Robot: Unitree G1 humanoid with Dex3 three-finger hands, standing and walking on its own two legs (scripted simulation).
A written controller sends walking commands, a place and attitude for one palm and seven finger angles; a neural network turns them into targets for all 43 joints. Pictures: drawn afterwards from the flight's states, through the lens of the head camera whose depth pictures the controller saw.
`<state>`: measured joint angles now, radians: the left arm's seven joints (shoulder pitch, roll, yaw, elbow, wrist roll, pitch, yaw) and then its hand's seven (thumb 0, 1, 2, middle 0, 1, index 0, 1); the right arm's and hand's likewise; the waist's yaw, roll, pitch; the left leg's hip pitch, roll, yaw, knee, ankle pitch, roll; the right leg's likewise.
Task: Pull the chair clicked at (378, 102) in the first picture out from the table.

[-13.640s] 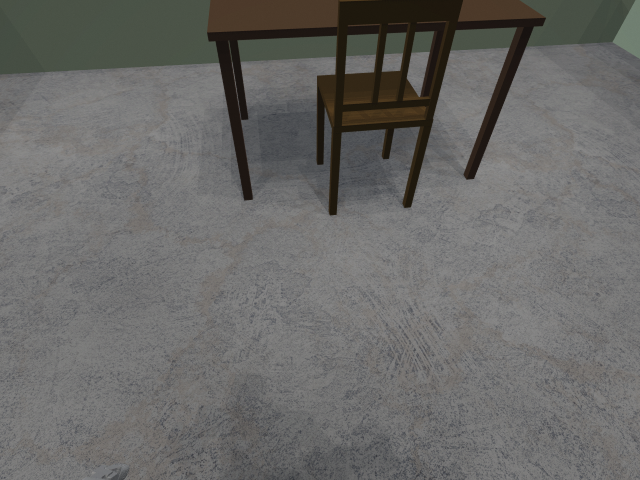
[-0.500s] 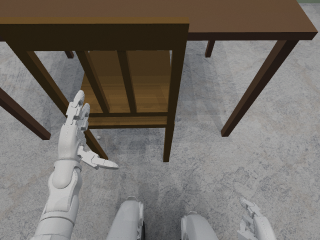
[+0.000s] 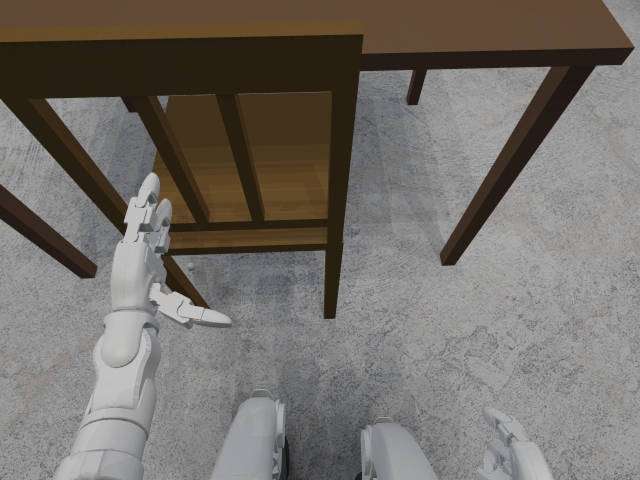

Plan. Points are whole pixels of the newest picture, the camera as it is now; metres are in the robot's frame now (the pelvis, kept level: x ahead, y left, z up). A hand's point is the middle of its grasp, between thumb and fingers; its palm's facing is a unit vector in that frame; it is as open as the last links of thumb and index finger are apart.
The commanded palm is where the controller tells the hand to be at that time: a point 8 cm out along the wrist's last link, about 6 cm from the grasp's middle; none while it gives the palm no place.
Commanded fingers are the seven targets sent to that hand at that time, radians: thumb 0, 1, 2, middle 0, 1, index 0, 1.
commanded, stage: aim the fingers beside a spindle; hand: left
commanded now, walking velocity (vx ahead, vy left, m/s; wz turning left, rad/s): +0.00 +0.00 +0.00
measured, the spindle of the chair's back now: (178, 167) +0.51 +0.22 +0.03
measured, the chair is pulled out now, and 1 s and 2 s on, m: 0.00 0.00 0.00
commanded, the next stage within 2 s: push the fingers through the gap in 0.26 s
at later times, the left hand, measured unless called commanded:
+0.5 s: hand (190, 264) +0.36 +0.18 +0.03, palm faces +0.08 -1.00 -0.05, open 17.0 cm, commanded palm +0.34 +0.23 +0.03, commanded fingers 0.00 -0.50 0.30 -0.06 -0.08 -0.06 -0.08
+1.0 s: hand (190, 231) +0.40 +0.18 +0.03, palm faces +0.10 -0.99 -0.05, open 17.0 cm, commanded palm +0.38 +0.23 +0.03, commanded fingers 0.00 -0.50 0.30 -0.06 -0.08 -0.06 -0.08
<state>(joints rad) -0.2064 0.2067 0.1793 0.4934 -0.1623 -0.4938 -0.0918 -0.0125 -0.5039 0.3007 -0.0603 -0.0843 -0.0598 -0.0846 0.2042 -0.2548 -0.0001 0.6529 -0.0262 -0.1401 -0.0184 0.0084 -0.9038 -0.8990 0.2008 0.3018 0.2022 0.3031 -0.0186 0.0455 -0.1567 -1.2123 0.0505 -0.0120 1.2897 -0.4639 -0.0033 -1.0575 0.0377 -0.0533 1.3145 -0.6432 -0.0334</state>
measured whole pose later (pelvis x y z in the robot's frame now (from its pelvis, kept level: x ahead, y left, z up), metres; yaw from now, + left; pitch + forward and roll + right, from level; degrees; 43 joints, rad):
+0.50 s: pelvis +0.00 +0.00 +0.00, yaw +0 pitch +22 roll -2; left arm -0.24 0.21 0.18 0.52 -0.15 -0.50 -0.09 -0.01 -0.51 0.30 -0.06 -0.08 -0.06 -0.08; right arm 0.19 -0.25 0.00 0.66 -0.03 -0.14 -0.02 0.01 -0.90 -0.90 0.20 0.30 0.20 0.30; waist -0.02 0.04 -0.16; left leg -1.23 0.05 -0.02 1.30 -0.46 0.00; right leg -1.07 0.04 -0.06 1.32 -0.64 -0.03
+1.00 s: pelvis +0.00 +0.01 +0.00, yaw -1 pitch +23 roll -3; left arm -0.43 0.24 0.25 0.71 -0.13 -0.51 -0.08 -0.01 -0.50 0.30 -0.06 -0.08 -0.05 -0.08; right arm 0.23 -0.26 0.00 0.69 -0.03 -0.12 -0.01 0.01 -0.90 -0.90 0.20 0.30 0.20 0.30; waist -0.05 0.04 -0.16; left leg -1.25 0.05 -0.01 1.30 -0.46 0.01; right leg -1.09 0.04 -0.05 1.31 -0.63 -0.02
